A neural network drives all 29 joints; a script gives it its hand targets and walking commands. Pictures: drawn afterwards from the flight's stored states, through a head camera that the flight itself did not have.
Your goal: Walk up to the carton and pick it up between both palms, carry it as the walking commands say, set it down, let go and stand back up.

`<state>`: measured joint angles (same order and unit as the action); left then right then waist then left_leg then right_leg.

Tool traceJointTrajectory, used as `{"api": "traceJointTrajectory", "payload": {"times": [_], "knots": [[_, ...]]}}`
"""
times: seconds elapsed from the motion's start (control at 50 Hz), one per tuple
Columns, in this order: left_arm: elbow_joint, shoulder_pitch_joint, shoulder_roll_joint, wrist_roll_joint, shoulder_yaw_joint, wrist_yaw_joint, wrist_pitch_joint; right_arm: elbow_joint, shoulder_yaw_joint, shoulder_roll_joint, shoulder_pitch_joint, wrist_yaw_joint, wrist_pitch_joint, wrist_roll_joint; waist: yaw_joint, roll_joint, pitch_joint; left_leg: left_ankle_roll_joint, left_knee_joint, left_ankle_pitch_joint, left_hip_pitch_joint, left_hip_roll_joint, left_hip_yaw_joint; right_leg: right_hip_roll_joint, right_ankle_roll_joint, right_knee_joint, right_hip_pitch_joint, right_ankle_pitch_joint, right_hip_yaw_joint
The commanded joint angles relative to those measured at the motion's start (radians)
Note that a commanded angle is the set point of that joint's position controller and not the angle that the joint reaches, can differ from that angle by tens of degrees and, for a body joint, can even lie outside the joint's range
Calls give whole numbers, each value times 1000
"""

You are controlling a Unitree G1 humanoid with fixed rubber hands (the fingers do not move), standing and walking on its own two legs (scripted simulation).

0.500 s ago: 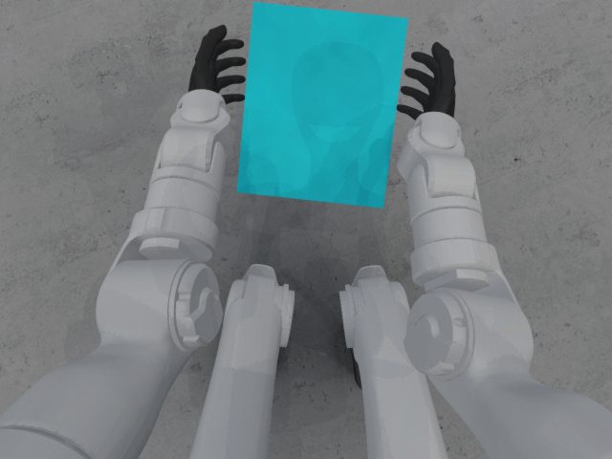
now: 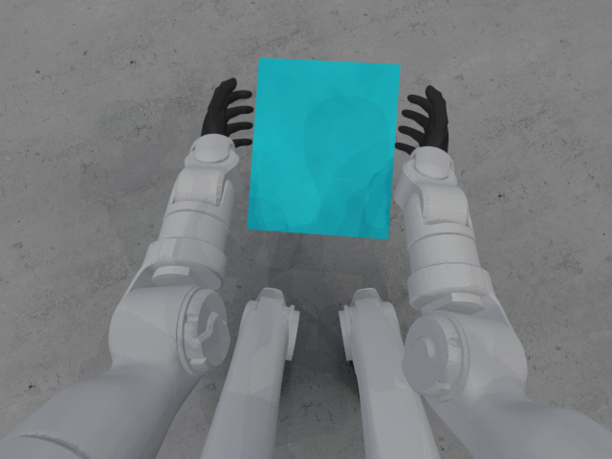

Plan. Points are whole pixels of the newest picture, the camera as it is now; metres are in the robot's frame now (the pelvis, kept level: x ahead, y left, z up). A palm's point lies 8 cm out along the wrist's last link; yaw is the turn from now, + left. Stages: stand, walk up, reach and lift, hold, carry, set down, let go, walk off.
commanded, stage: reach and lift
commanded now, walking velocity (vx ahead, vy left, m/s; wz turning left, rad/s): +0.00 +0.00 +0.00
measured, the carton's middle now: (323, 159) +0.50 +0.00 -0.16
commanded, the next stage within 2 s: none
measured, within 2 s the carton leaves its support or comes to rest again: neither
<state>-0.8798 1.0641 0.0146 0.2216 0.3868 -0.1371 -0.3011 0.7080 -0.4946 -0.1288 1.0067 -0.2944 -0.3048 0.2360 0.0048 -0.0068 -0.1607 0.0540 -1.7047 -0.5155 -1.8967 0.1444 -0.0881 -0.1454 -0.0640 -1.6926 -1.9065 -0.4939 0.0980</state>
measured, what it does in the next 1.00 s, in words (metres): rises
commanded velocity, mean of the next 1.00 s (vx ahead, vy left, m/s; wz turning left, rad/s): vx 0.00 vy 0.00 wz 0.00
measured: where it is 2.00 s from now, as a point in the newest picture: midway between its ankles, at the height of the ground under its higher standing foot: (315, 380)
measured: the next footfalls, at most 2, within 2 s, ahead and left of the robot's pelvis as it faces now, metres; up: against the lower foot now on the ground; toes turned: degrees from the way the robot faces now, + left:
none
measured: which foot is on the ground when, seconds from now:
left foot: down 0.00-1.00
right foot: down 0.00-1.00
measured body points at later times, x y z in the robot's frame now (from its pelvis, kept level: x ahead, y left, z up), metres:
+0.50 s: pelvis +0.02 +0.00 +0.06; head +0.21 +0.00 +0.47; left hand +0.48 +0.13 +0.01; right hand +0.46 -0.14 +0.01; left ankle +0.10 +0.12 -0.48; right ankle +0.11 -0.12 -0.48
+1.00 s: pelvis +0.04 +0.01 +0.13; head +0.20 +0.01 +0.55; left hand +0.46 +0.14 +0.08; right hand +0.44 -0.13 +0.08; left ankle +0.10 +0.12 -0.48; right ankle +0.11 -0.12 -0.48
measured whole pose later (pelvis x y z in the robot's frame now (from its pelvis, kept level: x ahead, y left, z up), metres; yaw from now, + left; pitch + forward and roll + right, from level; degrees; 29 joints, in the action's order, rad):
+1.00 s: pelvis +0.04 +0.01 +0.13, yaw +0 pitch +30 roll -1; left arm -0.79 0.76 -0.07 0.22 0.33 -0.14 -0.27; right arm 0.67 -0.45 -0.21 0.68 -0.28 -0.23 0.25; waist 0.02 -0.01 -0.20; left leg 0.02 -1.26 -0.44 -1.34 0.14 -0.13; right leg -0.12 -0.05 -1.24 -1.34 -0.43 0.12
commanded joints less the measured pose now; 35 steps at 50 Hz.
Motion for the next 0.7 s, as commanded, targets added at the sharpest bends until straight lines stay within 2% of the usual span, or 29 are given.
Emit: {"api": "traceJointTrajectory", "payload": {"times": [0.0,0.02,0.04,0.06,0.08,0.1,0.12,0.14,0.16,0.18,0.2,0.22,0.24,0.34,0.36,0.38,0.4,0.42,0.44,0.46,0.48,0.5,0.52,0.56,0.6,0.62,0.64,0.66,0.68], "knots": [[75,666,-1067,-137,-399,296,51,67,522,-997,680,405,24,-111,-4,-9,-986,-31,200,227,593,33,117,-36,19,164,591,195,-145],[97,646,-1081,-142,-409,295,50,76,510,-1024,626,405,20,-119,-20,45,-974,-29,190,260,577,39,114,-31,19,188,658,227,-145],[93,684,-1062,-146,-428,302,46,174,492,-1043,578,402,9,-105,9,4,-927,-20,199,182,523,44,129,-36,33,193,610,163,-132],[96,687,-1076,-151,-421,305,49,144,493,-1016,553,403,15,-100,24,27,-924,-30,225,178,562,34,129,-42,30,211,636,179,-153],[74,662,-1080,-149,-423,305,52,148,494,-1039,573,397,17,-101,23,4,-888,-28,250,174,599,30,112,-54,27,226,606,174,-147],[64,658,-1061,-130,-402,311,46,121,507,-1027,612,399,23,-107,-21,-7,-861,-26,220,166,523,39,125,-36,37,218,612,151,-134],[147,654,-1110,-170,-472,306,49,61,552,-1075,639,404,27,-152,-28,-55,-1015,-25,226,267,661,37,129,-33,32,222,713,235,-129],[140,660,-1107,-169,-463,303,49,96,544,-1028,567,403,24,-136,-3,-26,-983,-33,227,261,612,32,118,-41,30,227,681,255,-125],[98,651,-1108,-166,-455,302,53,33,563,-1017,664,400,39,-159,-28,-53,-1015,-28,224,243,638,36,125,-37,31,204,684,233,-135],[101,608,-1122,-148,-461,301,47,14,566,-1042,637,396,39,-147,-20,-97,-1047,-26,248,303,689,32,122,-39,28,212,739,292,-114],[98,575,-1148,-167,-471,303,48,33,571,-1012,651,393,32,-142,24,-41,-1044,-13,235,290,674,42,121,-35,21,231,726,274,-127],[25,526,-1139,-144,-435,300,37,39,563,-1014,626,392,35,-158,-13,-59,-912,-30,270,243,674,28,117,-37,30,253,701,233,-121],[9,506,-1105,-110,-409,303,37,95,540,-1053,549,395,28,-118,-31,-5,-907,-25,296,226,645,38,114,-40,20,269,697,219,-128],[59,517,-1082,-101,-407,307,66,91,528,-1069,474,393,34,-84,-17,74,-887,-36,316,267,671,38,104,-33,23,320,772,243,-127],[79,496,-1137,-137,-427,305,70,74,530,-1019,440,392,40,-88,36,29,-928,-31,343,292,757,36,101,-43,20,348,758,270,-140],[113,514,-1116,-137,-466,306,81,68,587,-1049,511,396,52,-146,-63,3,-918,-26,299,351,716,42,91,-28,25,310,767,303,-107],[147,525,-1116,-171,-484,299,86,79,568,-1060,429,393,51,-132,14,47,-957,-30,321,348,749,32,82,-32,24,319,828,319,-115],[115,498,-1154,-170,-518,301,75,9,616,-1068,478,393,63,-139,5,-35,-1038,-3,328,377,818,33,109,-42,21,314,822,343,-118],[130,460,-1165,-196,-506,294,80,21,601,-1020,466,392,56,-116,35,53,-1020,-17,351,354,834,32,77,-33,17,328,815,307,-135],[82,477,-1138,-166,-501,293,75,1,609,-1001,505,393,70,-148,5,-48,-927,-17,350,344,839,25,85,-28,27,327,753,298,-110],[83,406,-1164,-147,-474,292,81,42,595,-1020,470,393,59,-126,14,25,-879,-24,370,302,828,31,105,-30,17,383,788,265,-108],[3,403,-1127,-105,-396,290,70,115,534,-983,411,390,50,-92,15,28,-790,-29,401,197,740,24,86,-24,24,393,780,177,-110],[86,453,-1109,-126,-435,286,84,118,542,-1037,384,393,49,-85,-21,13,-747,-31,434,176,733,43,82,-24,32,401,826,158,-112],[89,455,-1105,-128,-426,287,87,73,548,-1013,412,391,60,-107,-22,-21,-772,-30,437,211,787,30,84,-25,37,412,790,173,-99],[90,431,-1117,-82,-409,281,88,134,488,-1025,348,392,55,-79,-7,-14,-753,-40,451,217,810,27,74,-10,39,466,844,184,-77],[100,441,-1095,-84,-424,286,89,123,504,-1016,333,398,59,-68,14,-69,-792,-24,453,236,770,37,90,-18,34,462,849,233,-71],[73,397,-1099,-89,-404,281,93,139,495,-1044,341,397,53,-63,-6,14,-687,-40,497,201,814,27,72,-23,23,465,814,187,-112],[51,373,-1132,-64,-403,278,80,111,487,-1010,349,393,66,-80,16,-71,-727,-36,480,222,876,27,95,-15,31,497,865,187,-74],[29,373,-1138,-67,-392,280,82,66,559,-1047,418,384,65,-92,-44,-15,-762,-34,474,241,840,31,103,-12,30,501,937,203,-65]]}}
